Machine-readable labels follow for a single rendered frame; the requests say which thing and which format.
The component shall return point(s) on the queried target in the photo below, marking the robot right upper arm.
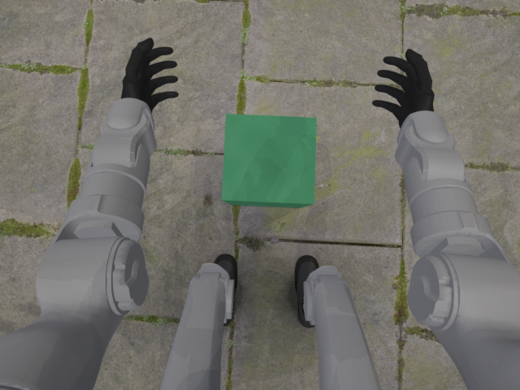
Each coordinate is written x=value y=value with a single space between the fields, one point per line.
x=472 y=305

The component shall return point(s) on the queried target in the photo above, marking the right robot hand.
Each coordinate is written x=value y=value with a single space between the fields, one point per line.
x=418 y=95

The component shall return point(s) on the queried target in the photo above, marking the left robot hand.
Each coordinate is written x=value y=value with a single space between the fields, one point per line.
x=137 y=82

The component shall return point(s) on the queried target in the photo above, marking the robot left shin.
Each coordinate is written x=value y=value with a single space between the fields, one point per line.
x=208 y=267

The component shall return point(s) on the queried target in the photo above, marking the robot right forearm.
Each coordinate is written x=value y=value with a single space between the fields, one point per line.
x=444 y=213

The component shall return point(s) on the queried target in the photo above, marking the robot left forearm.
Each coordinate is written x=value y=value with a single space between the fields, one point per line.
x=115 y=182

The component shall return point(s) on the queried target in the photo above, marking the robot left thigh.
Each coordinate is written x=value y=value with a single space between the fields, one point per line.
x=194 y=362

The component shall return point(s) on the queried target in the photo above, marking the robot left upper arm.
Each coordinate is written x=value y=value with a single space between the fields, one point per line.
x=85 y=288

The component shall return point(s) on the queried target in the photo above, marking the carton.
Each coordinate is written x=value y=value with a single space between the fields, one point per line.
x=269 y=160

